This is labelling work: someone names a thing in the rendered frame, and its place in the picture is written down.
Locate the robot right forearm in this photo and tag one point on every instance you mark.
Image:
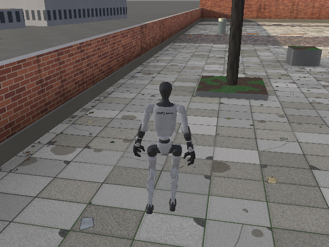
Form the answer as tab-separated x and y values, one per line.
188	140

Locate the robot left forearm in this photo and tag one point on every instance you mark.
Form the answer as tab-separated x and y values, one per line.
139	137

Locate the right robot upper arm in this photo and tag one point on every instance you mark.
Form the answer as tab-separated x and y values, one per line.
183	118

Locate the robot right hand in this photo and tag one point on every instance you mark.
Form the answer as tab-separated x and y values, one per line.
191	159

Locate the robot left hand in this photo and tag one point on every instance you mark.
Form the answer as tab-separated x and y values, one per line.
137	149

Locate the left robot upper arm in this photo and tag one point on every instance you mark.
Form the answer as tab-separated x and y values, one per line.
146	117

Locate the robot left shin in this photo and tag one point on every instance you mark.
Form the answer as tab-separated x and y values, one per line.
150	189

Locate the robot right foot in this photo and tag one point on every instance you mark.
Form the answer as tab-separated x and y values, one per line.
172	206

